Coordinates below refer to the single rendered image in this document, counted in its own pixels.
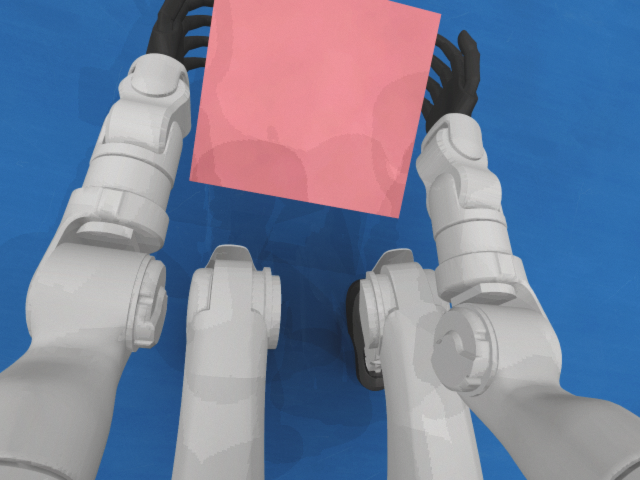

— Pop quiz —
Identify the robot right shin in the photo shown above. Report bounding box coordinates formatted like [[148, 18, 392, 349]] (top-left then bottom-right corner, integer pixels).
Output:
[[364, 248, 450, 371]]

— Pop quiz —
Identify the left robot upper arm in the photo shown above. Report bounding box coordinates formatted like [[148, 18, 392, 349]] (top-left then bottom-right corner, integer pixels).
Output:
[[0, 242, 168, 480]]

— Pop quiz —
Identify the robot left forearm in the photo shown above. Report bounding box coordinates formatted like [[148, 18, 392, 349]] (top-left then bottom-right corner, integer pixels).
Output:
[[26, 53, 191, 338]]

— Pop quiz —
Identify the robot right forearm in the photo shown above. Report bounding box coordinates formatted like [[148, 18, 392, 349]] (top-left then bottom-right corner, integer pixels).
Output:
[[416, 113, 562, 355]]

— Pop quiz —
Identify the robot shin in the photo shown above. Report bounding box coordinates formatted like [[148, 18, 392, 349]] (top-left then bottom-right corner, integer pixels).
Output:
[[364, 248, 450, 371], [186, 244, 257, 340]]

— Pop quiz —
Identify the right robot upper arm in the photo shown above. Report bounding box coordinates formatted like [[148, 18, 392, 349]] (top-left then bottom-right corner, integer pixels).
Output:
[[431, 303, 640, 480]]

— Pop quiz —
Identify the right robot hand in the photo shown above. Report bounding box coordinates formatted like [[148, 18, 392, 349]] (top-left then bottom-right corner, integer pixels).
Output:
[[421, 30, 480, 133]]

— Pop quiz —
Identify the left robot hand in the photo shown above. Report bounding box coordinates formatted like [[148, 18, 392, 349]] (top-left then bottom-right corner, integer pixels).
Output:
[[146, 0, 214, 72]]

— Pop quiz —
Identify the carton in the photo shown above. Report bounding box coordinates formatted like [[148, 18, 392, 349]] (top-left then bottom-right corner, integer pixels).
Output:
[[189, 0, 441, 219]]

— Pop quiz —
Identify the robot left shin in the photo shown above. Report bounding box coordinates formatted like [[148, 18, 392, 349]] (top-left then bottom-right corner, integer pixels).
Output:
[[186, 244, 257, 340]]

